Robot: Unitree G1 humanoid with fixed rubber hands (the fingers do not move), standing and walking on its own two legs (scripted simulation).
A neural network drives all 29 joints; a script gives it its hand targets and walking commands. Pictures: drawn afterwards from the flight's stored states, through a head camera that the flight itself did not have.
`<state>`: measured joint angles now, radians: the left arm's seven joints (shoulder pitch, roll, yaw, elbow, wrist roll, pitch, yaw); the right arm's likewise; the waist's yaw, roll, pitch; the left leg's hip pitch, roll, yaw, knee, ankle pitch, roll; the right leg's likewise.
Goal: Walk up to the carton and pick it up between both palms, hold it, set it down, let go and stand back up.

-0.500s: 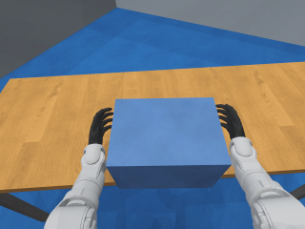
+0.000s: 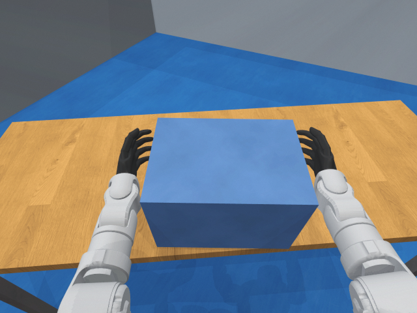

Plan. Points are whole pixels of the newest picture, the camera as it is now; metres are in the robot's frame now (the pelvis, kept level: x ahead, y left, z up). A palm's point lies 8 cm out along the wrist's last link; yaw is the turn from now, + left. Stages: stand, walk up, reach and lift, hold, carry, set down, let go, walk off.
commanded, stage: reach and lift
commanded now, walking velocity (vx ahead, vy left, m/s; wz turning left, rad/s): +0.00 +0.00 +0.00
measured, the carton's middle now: (224, 184) +0.37 +0.00 +0.03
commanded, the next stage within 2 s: hold in 1.68 s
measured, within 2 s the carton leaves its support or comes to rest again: neither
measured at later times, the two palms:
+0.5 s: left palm (108, 162) +0.33 +0.21 +0.15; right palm (321, 159) +0.35 -0.18 +0.13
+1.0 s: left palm (106, 157) +0.33 +0.21 +0.16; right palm (326, 155) +0.34 -0.18 +0.15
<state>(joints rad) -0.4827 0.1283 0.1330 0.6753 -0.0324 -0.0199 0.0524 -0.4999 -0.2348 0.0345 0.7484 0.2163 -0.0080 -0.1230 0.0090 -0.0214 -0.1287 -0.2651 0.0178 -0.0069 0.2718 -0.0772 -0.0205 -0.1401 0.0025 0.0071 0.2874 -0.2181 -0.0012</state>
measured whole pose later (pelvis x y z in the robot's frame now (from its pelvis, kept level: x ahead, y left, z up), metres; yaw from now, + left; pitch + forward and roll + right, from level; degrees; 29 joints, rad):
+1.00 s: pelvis -0.03 +0.00 +0.00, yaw +1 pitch +0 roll +0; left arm -0.51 0.11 0.27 0.21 0.14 0.52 -0.05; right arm -0.58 -0.16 -0.09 0.57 0.16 0.29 -0.06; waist -0.03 -0.06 -0.09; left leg -0.21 0.02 -0.03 0.26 -0.04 -0.02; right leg -0.09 0.01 0.00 0.28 -0.19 0.00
